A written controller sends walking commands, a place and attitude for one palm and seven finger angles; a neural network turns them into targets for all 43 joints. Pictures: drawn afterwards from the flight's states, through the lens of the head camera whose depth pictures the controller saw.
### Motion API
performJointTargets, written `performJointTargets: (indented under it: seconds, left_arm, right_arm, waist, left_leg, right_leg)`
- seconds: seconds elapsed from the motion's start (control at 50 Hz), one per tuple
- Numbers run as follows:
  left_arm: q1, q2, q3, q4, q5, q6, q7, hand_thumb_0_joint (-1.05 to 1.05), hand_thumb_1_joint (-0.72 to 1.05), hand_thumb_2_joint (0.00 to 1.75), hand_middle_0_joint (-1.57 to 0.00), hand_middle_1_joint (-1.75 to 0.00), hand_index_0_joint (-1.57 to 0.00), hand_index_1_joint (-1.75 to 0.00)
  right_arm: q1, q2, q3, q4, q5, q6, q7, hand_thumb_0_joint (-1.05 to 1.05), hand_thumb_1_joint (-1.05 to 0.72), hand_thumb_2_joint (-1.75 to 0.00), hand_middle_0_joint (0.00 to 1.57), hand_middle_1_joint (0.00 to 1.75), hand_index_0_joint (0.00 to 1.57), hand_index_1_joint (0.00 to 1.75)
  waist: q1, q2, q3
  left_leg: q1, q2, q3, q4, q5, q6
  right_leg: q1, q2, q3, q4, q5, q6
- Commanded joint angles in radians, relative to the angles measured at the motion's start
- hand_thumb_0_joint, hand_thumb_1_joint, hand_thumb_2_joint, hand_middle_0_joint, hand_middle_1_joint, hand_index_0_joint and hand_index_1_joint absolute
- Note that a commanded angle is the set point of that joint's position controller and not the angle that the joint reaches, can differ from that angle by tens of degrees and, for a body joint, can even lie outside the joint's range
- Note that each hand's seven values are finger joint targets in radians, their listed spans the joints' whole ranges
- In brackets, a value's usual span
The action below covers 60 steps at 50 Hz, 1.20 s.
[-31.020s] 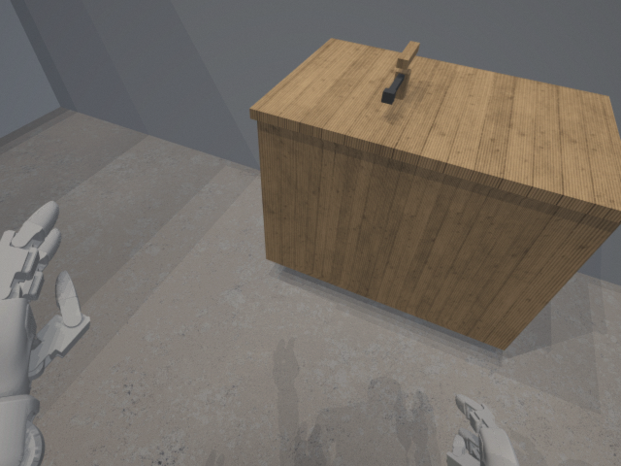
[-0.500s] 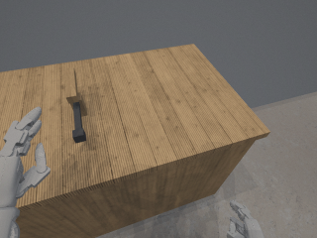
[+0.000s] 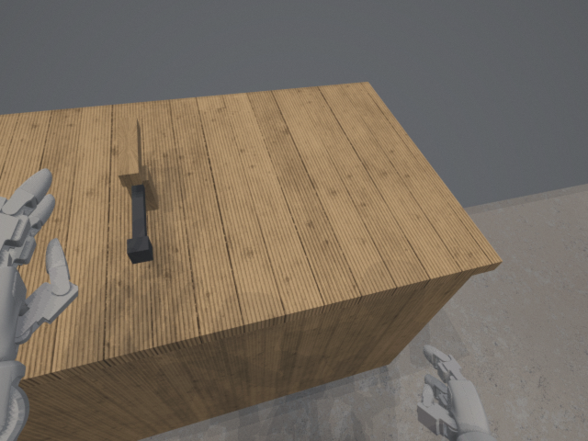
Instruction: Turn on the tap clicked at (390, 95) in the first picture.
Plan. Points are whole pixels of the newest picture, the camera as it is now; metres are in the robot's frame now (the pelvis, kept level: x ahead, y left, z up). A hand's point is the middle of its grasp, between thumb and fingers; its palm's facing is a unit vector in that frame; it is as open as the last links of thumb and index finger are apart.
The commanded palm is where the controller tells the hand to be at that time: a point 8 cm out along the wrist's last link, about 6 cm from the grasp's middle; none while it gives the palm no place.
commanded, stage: look again from close up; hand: left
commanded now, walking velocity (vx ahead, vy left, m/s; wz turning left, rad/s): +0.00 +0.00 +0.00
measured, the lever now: (140, 249) +0.34 +0.26 +0.03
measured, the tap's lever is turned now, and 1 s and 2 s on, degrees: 0 0 0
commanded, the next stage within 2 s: shuffle to correct the standing spot in 0.38 s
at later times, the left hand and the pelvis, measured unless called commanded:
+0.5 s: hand (66, 284) +0.22 +0.25 +0.16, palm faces +0.35 -0.87 -0.36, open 7.4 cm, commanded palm +0.16 +0.29 +0.17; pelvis +0.00 +0.01 +0.00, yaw +0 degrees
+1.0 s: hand (118, 285) +0.22 +0.20 +0.16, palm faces +0.31 -0.86 -0.41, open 7.4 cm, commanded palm +0.16 +0.24 +0.17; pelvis +0.00 -0.04 +0.00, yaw -1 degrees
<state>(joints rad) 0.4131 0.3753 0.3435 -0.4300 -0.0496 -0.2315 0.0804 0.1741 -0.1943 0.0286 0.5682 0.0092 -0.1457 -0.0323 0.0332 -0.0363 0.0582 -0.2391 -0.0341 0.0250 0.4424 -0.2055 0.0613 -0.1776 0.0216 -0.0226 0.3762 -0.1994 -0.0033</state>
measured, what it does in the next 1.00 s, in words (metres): stands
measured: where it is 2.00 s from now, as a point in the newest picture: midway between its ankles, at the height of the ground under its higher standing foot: outside the picture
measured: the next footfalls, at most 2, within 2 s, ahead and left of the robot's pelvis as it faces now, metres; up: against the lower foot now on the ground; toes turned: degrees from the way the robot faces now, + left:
none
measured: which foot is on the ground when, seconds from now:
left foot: down 0.00-1.00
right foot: down 0.00-1.00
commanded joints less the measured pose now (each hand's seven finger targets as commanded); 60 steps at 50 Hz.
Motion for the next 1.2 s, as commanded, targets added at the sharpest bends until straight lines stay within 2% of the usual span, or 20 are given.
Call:
performJointTargets:
  seconds: [0.0,0.08,0.16,0.18,0.26,0.28,0.34,0.36,0.38,0.46,0.48,0.56,0.58,0.72,0.76,0.78,0.86,0.9,1.06,1.18]
  left_arm:
    - [-0.073,0.162,0.106,-0.323,-0.010,-0.078,0.026,0.00,0.90,0.90,-0.20,-0.30,-0.20,-0.30]
    - [-0.001,0.132,0.100,-0.217,-0.012,-0.053,0.028,0.00,0.90,0.90,-0.20,-0.30,-0.20,-0.30]
    - [-0.014,0.149,0.119,-0.176,-0.010,-0.033,0.031,0.00,0.90,0.90,-0.20,-0.30,-0.20,-0.30]
    - [-0.026,0.119,0.084,-0.158,-0.014,-0.032,0.024,0.00,0.90,0.90,-0.20,-0.30,-0.20,-0.30]
    - [-0.091,0.172,0.111,-0.259,-0.005,-0.036,0.033,0.00,0.90,0.90,-0.20,-0.30,-0.20,-0.30]
    - [-0.085,0.147,0.087,-0.244,-0.010,-0.037,0.029,0.00,0.90,0.90,-0.20,-0.30,-0.20,-0.30]
    - [-0.079,0.163,0.100,-0.293,-0.007,-0.042,0.035,0.00,0.90,0.90,-0.20,-0.30,-0.20,-0.30]
    - [-0.071,0.192,0.129,-0.313,-0.005,-0.041,0.040,0.00,0.90,0.90,-0.20,-0.30,-0.20,-0.30]
    - [-0.059,0.160,0.103,-0.289,-0.011,-0.044,0.035,0.00,0.90,0.90,-0.20,-0.30,-0.20,-0.30]
    - [0.002,0.181,0.141,-0.266,-0.009,-0.041,0.039,0.00,0.90,0.90,-0.20,-0.30,-0.20,-0.30]
    - [0.003,0.144,0.106,-0.240,-0.014,-0.040,0.031,0.00,0.90,0.90,-0.20,-0.30,-0.20,-0.30]
    - [-0.038,0.164,0.122,-0.221,-0.016,-0.031,0.028,0.00,0.90,0.90,-0.20,-0.30,-0.20,-0.30]
    - [-0.045,0.137,0.096,-0.192,-0.022,-0.029,0.020,0.00,0.90,0.90,-0.20,-0.30,-0.20,-0.30]
    - [-0.125,0.147,0.083,-0.262,-0.009,-0.028,0.022,0.00,0.90,0.90,-0.20,-0.30,-0.20,-0.30]
    - [-0.126,0.186,0.120,-0.316,-0.006,-0.028,0.027,0.00,0.90,0.90,-0.20,-0.30,-0.20,-0.30]
    - [-0.105,0.161,0.102,-0.303,-0.011,-0.028,0.024,0.00,0.90,0.90,-0.20,-0.30,-0.20,-0.30]
    - [-0.023,0.199,0.158,-0.310,-0.021,-0.019,0.024,0.00,0.90,0.90,-0.20,-0.30,-0.20,-0.30]
    - [-0.011,0.178,0.143,-0.289,-0.031,-0.013,0.014,0.00,0.90,0.90,-0.20,-0.30,-0.20,-0.30]
    - [0.000,0.183,0.140,-0.272,-0.050,0.020,0.007,0.00,0.90,0.90,-0.20,-0.30,-0.20,-0.30]
    - [-0.028,0.188,0.134,-0.285,-0.056,0.025,0.019,0.00,0.90,0.90,-0.20,-0.30,-0.20,-0.30]
  right_arm:
    - [-0.074,-0.129,-0.053,-0.154,0.002,-0.054,-0.006,0.00,-0.90,-0.90,0.20,0.30,0.20,0.30]
    - [-0.061,-0.133,-0.054,-0.138,0.002,-0.033,-0.005,0.00,-0.90,-0.90,0.20,0.30,0.20,0.30]
    - [-0.081,-0.128,-0.053,-0.141,0.012,-0.018,-0.012,0.00,-0.90,-0.90,0.20,0.30,0.20,0.30]
    - [-0.069,-0.136,-0.054,-0.138,0.006,-0.011,-0.012,0.00,-0.90,-0.90,0.20,0.30,0.20,0.30]
    - [-0.102,-0.128,-0.050,-0.151,0.013,-0.015,-0.018,0.00,-0.90,-0.90,0.20,0.30,0.20,0.30]
    - [-0.088,-0.131,-0.048,-0.150,0.005,-0.013,-0.018,0.00,-0.90,-0.90,0.20,0.30,0.20,0.30]
    - [-0.082,-0.130,-0.054,-0.158,0.006,-0.020,-0.017,0.00,-0.90,-0.90,0.20,0.30,0.20,0.30]
    - [-0.101,-0.128,-0.051,-0.156,0.012,-0.022,-0.017,0.00,-0.90,-0.90,0.20,0.30,0.20,0.30]
    - [-0.087,-0.130,-0.048,-0.153,0.004,-0.018,-0.016,0.00,-0.90,-0.90,0.20,0.30,0.20,0.30]
    - [-0.084,-0.127,-0.054,-0.150,0.010,-0.017,-0.015,0.00,-0.90,-0.90,0.20,0.30,0.20,0.30]
    - [-0.068,-0.129,-0.052,-0.144,0.004,-0.010,-0.014,0.00,-0.90,-0.90,0.20,0.30,0.20,0.30]
    - [-0.080,-0.124,-0.056,-0.150,0.015,-0.004,-0.016,0.00,-0.90,-0.90,0.20,0.30,0.20,0.30]
    - [-0.068,-0.131,-0.056,-0.145,0.008,0.002,-0.015,0.00,-0.90,-0.90,0.20,0.30,0.20,0.30]
    - [-0.069,-0.129,-0.070,-0.165,0.010,-0.005,-0.002,0.00,-0.90,-0.90,0.20,0.30,0.20,0.30]
    - [-0.088,-0.123,-0.067,-0.170,0.014,-0.007,0.001,0.00,-0.90,-0.90,0.20,0.30,0.20,0.30]
    - [-0.076,-0.125,-0.066,-0.169,0.006,-0.004,0.003,0.00,-0.90,-0.90,0.20,0.30,0.20,0.30]
    - [-0.069,-0.121,-0.076,-0.177,0.013,-0.002,0.006,0.00,-0.90,-0.90,0.20,0.30,0.20,0.30]
    - [-0.054,-0.127,-0.083,-0.177,0.009,0.005,0.005,0.00,-0.90,-0.90,0.20,0.30,0.20,0.30]
    - [-0.071,-0.128,-0.084,-0.172,0.016,0.015,-0.010,0.00,-0.90,-0.90,0.20,0.30,0.20,0.30]
    - [-0.061,-0.129,-0.084,-0.160,0.008,0.023,-0.016,0.00,-0.90,-0.90,0.20,0.30,0.20,0.30]
  waist:
    - [-0.004,0.148,-0.237]
    - [-0.006,0.092,-0.208]
    - [-0.007,0.057,-0.168]
    - [-0.011,0.050,-0.159]
    - [-0.007,0.091,-0.170]
    - [-0.008,0.085,-0.174]
    - [-0.006,0.095,-0.201]
    - [-0.004,0.129,-0.203]
    - [-0.006,0.122,-0.196]
    - [-0.005,0.128,-0.194]
    - [-0.009,0.107,-0.185]
    - [-0.011,0.118,-0.142]
    - [-0.013,0.115,-0.132]
    - [-0.012,0.152,-0.144]
    - [-0.009,0.174,-0.161]
    - [-0.011,0.162,-0.172]
    - [-0.010,0.120,-0.215]
    - [-0.015,0.116,-0.217]
    - [-0.025,0.076,-0.185]
    - [-0.032,0.023,-0.166]
  left_leg:
    - [0.106,0.098,-0.103,-0.058,0.286,-0.054]
    - [0.093,0.104,-0.098,-0.065,0.287,-0.059]
    - [0.074,0.103,-0.098,-0.079,0.217,-0.059]
    - [0.059,0.101,-0.098,-0.089,0.187,-0.055]
    - [0.066,0.099,-0.102,-0.100,0.145,-0.050]
    - [0.056,0.096,-0.105,-0.108,0.143,-0.046]
    - [0.063,0.100,-0.110,-0.092,0.157,-0.045]
    - [0.072,0.095,-0.107,-0.090,0.179,-0.051]
    - [0.056,0.095,-0.111,-0.102,0.169,-0.050]
    - [0.057,0.101,-0.113,-0.096,0.190,-0.059]
    - [0.056,0.104,-0.116,-0.111,0.190,-0.063]
    - [0.069,0.142,-0.141,-0.160,0.170,-0.093]
    - [0.043,0.153,-0.152,-0.180,0.137,-0.087]
    - [0.021,0.195,-0.171,-0.204,-0.034,-0.063]
    - [0.038,0.190,-0.160,-0.184,-0.013,-0.064]
    - [0.029,0.187,-0.159,-0.170,0.002,-0.054]
    - [0.080,0.169,-0.116,-0.075,0.164,-0.056]
    - [0.067,0.171,-0.107,-0.050,0.182,-0.050]
    - [0.070,0.146,-0.060,0.028,0.113,-0.039]
    - [0.052,0.107,-0.022,0.105,0.013,-0.032]
  right_leg:
    - [0.092,-0.063,0.054,-0.006,0.234,-0.016]
    - [0.074,-0.062,0.046,-0.024,0.234,-0.010]
    - [0.059,-0.071,0.057,-0.045,0.215,-0.008]
    - [0.055,-0.067,0.050,-0.052,0.191,-0.006]
    - [0.070,-0.069,0.056,-0.046,0.173,-0.008]
    - [0.080,-0.065,0.048,-0.048,0.170,-0.006]
    - [0.109,-0.075,0.057,-0.036,0.191,-0.012]
    - [0.102,-0.070,0.052,-0.031,0.195,-0.012]
    - [0.104,-0.066,0.041,-0.036,0.176,-0.010]
    - [0.104,-0.068,0.042,-0.032,0.187,-0.012]
    - [0.090,-0.057,0.033,-0.037,0.170,-0.010]
    - [0.041,-0.032,0.020,-0.023,0.093,0.001]
    - [0.041,-0.027,0.014,-0.018,0.067,0.005]
    - [0.044,-0.026,0.026,0.013,0.016,0.002]
    - [0.040,-0.023,0.020,0.011,0.024,0.001]
    - [0.050,-0.024,0.019,0.002,0.033,0.000]
    - [0.047,-0.037,0.028,-0.018,0.123,-0.008]
    - [0.047,-0.045,0.039,-0.015,0.148,-0.011]
    - [-0.032,-0.073,0.094,-0.034,0.189,-0.025]
    - [-0.080,-0.114,0.142,-0.078,0.122,-0.016]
